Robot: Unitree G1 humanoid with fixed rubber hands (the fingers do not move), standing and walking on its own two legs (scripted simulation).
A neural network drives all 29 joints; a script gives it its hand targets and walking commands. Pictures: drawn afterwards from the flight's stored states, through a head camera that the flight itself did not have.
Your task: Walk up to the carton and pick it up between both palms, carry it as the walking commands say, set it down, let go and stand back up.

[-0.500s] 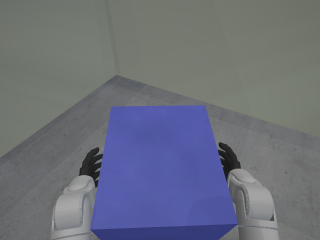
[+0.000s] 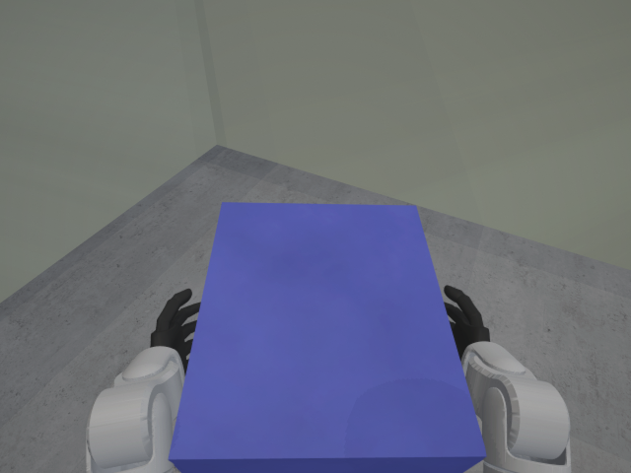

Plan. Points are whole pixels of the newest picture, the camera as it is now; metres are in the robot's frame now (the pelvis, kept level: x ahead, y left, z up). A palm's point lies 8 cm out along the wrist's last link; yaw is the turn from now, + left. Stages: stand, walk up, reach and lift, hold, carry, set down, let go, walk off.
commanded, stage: carry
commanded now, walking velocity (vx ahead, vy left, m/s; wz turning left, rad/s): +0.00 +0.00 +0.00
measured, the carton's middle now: (317, 363) +0.28 +0.01 +0.02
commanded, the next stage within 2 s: hold in 1.96 s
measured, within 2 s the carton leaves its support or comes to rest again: neither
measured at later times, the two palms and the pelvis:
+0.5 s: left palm (189, 397) +0.21 +0.14 +0.08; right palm (506, 395) +0.21 -0.19 +0.08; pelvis -0.04 -0.02 -0.01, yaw -1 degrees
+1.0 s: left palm (204, 395) +0.22 +0.13 +0.08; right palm (517, 398) +0.21 -0.20 +0.08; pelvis -0.04 -0.03 -0.01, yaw -1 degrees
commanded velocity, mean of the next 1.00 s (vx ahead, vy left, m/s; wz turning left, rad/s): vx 0.00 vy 0.00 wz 0.00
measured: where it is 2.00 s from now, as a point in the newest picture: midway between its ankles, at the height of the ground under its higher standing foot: outside the picture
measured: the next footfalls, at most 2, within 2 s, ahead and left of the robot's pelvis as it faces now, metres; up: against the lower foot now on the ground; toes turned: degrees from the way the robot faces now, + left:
right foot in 0.08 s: +0.00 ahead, -0.13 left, +0.00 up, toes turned +4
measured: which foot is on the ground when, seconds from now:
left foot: down 0.00-1.00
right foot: up 0.00-0.06, down 0.08-1.00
